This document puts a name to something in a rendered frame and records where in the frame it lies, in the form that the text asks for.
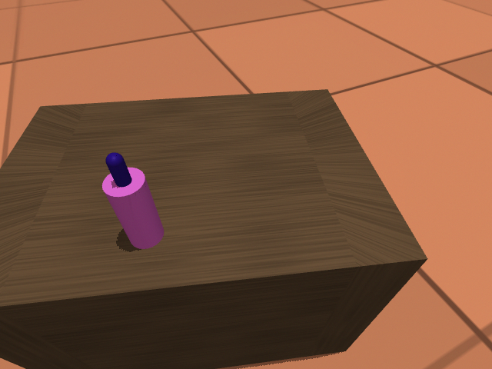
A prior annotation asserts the bottle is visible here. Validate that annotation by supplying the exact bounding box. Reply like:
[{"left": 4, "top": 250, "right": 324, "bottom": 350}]
[{"left": 102, "top": 152, "right": 164, "bottom": 249}]

